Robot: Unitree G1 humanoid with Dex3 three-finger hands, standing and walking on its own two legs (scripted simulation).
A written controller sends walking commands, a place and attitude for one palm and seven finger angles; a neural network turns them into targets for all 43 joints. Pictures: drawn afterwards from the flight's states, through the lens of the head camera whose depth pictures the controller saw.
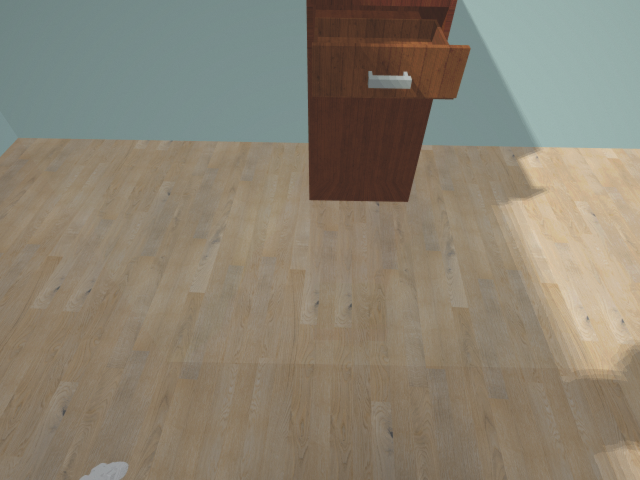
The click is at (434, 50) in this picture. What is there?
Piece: drawer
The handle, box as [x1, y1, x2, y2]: [368, 71, 411, 88]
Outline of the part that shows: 368,71 368,87 410,87 411,78 407,75 406,72 403,72 402,76 373,75 371,71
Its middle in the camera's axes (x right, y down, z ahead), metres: +0.18 -0.43 +1.05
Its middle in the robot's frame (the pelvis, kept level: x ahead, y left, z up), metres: +1.08 -0.13 -0.01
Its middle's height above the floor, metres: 0.76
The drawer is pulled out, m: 0.30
